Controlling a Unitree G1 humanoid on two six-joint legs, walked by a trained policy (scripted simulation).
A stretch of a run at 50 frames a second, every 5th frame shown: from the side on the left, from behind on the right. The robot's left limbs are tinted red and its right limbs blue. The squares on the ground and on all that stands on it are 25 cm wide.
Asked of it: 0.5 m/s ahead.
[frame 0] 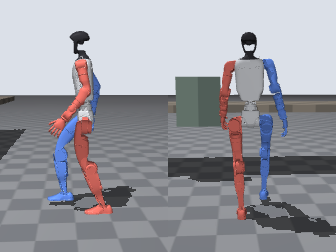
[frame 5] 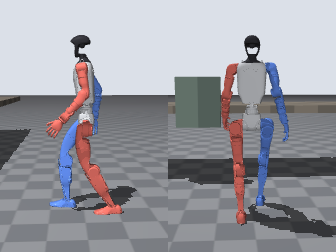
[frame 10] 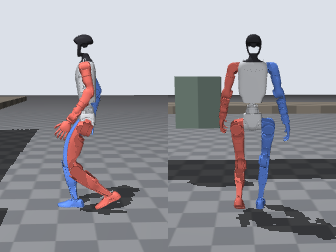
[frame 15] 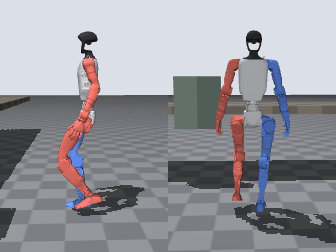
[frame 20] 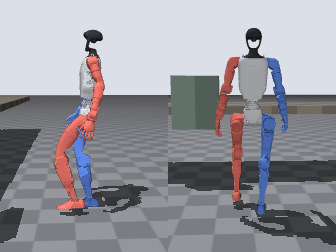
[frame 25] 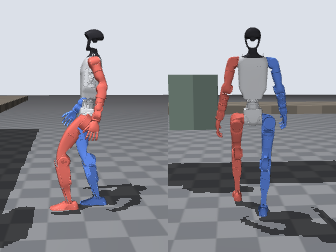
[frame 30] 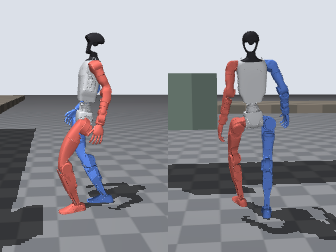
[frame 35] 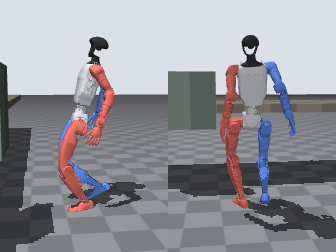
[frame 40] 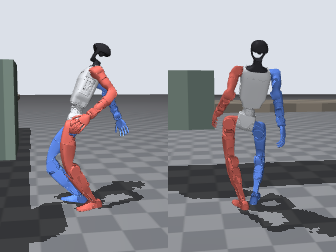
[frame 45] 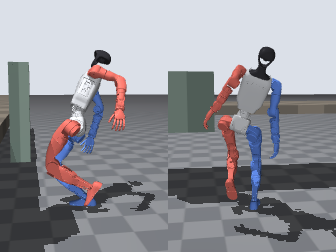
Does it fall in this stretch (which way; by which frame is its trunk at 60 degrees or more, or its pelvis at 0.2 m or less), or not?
no
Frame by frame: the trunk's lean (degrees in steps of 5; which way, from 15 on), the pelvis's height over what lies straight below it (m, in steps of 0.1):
0: 5, 0.8
5: 5, 0.8
10: 5, 0.8
15: 0, 0.8
20: 5, 0.8
25: 5, 0.8
30: 10, 0.7
35: 15 backward, 0.7
40: 25 backward, 0.7
45: 30 backward and to its right, 0.7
